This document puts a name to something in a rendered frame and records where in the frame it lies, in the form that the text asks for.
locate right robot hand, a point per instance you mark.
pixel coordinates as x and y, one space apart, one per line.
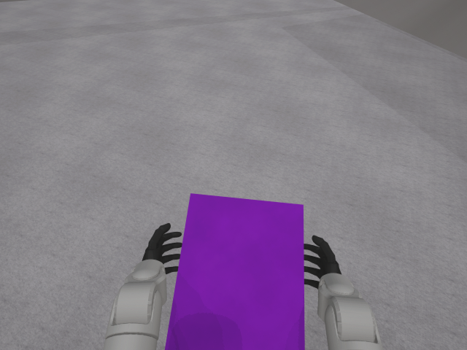
327 261

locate left robot hand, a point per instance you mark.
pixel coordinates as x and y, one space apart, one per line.
156 248

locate right robot forearm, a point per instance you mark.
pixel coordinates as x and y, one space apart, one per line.
349 321

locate carton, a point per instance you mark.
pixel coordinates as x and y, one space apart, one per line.
240 280

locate left robot forearm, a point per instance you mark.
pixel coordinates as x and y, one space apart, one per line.
135 318

